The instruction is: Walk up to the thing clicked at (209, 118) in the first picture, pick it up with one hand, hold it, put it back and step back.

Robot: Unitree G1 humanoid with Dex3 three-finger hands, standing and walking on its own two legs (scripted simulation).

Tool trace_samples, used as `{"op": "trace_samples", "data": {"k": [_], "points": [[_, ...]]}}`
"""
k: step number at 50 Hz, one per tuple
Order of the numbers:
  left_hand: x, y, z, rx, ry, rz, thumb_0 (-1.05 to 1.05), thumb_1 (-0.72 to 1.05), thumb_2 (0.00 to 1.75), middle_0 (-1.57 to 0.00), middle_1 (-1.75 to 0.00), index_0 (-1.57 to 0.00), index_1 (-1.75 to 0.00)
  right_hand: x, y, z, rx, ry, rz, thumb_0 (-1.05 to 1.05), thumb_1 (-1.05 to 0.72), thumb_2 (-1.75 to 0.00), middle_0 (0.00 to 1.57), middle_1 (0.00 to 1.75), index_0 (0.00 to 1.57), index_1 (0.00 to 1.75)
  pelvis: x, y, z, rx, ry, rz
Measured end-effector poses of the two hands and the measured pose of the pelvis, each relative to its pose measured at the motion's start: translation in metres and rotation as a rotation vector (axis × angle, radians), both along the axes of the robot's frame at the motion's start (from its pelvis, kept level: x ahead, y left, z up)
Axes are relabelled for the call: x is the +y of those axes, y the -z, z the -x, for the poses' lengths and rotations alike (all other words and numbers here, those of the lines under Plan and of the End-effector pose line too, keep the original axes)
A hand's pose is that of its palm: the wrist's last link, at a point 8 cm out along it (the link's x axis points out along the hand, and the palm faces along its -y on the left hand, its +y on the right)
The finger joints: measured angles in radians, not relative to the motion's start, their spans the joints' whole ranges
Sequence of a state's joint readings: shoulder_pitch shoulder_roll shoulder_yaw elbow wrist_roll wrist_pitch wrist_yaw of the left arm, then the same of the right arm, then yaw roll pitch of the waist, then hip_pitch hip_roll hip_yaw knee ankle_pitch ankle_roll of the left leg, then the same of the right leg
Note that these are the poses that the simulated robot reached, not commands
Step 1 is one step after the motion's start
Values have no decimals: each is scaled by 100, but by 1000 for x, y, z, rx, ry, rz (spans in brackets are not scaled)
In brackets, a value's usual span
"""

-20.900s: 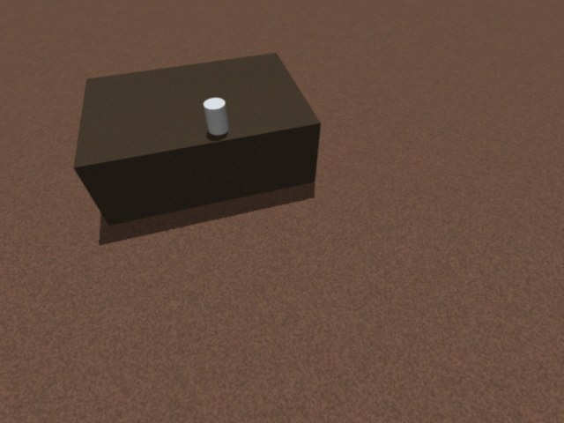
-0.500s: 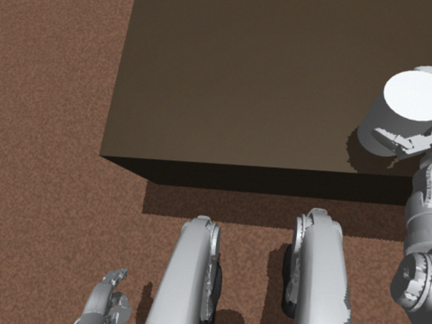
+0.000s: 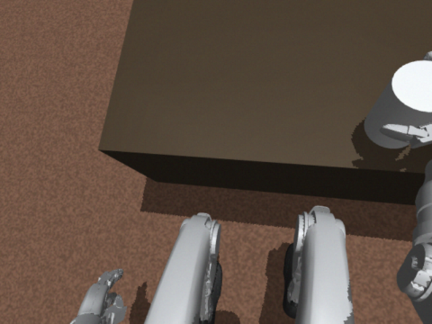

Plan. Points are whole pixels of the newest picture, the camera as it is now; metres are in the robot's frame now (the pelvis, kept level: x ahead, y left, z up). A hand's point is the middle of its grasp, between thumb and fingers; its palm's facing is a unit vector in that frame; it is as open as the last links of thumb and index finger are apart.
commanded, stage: open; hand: right
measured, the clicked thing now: (405, 108) +0.46 -0.30 -0.04
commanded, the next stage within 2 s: withdraw in 0.26 s
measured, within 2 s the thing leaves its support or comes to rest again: rests again in 0.24 s
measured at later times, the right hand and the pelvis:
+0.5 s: hand out of the picture +0.46 -0.32 +0.00, palm faces +0.35 +0.94 +0.00, open 16.0 cm; pelvis +0.00 +0.00 +0.00, yaw +0 degrees
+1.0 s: hand out of the picture +0.48 -0.40 +0.08, palm faces +0.37 +0.92 -0.15, open 17.4 cm; pelvis +0.01 -0.01 +0.07, yaw +0 degrees
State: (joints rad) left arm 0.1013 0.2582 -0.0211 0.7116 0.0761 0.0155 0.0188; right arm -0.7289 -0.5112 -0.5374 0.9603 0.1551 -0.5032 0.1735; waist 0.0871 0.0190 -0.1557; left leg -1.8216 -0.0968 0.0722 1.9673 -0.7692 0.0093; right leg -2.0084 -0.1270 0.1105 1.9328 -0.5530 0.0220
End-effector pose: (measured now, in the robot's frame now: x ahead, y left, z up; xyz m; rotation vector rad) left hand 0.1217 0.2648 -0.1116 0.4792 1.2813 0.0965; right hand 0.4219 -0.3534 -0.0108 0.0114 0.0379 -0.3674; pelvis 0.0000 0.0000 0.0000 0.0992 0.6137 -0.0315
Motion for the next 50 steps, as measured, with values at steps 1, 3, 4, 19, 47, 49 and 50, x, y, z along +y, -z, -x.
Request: {"op": "trace_samples", "data": {"k": [1,3,4,19,47,49,50], "points": [[0,0,0,-1,1,1,0,93,89,-20,-30,-21,-30,0,-2,0,-7,2,-1,-2,61,-60,79,76,78,74,0,0,0,0,0,0],[-1,0,-1,-2,4,3,0,93,89,-20,-30,-21,-30,-2,-5,-2,-17,5,-1,-2,61,-54,79,72,79,71,0,-1,-1,0,0,0],[-1,-1,-2,-3,5,4,0,93,89,-20,-30,-21,-30,-2,-7,-2,-20,5,-1,-2,61,-51,78,71,79,69,0,-1,-1,0,0,0],[-2,-1,-1,-9,1,9,0,93,89,-20,-31,-21,-31,-5,-11,-2,-26,-3,-3,-2,61,-27,52,44,53,43,-1,0,1,-4,3,-4],[0,-70,18,33,-59,-19,0,91,88,-20,-30,-21,-30,-91,-110,-18,73,21,59,-1,58,-6,4,7,5,6,-8,-56,-8,-25,18,-25],[-4,-80,17,42,-69,-8,0,91,88,-20,-30,-21,-30,-91,-104,-17,175,26,75,-1,55,-6,5,6,5,6,-10,-65,-9,-29,20,-26],[-6,-86,16,46,-73,-1,0,91,88,-20,-30,-21,-30,-91,-102,-16,217,30,84,-1,53,-7,5,6,5,6,-11,-71,-10,-32,22,-27]]}}
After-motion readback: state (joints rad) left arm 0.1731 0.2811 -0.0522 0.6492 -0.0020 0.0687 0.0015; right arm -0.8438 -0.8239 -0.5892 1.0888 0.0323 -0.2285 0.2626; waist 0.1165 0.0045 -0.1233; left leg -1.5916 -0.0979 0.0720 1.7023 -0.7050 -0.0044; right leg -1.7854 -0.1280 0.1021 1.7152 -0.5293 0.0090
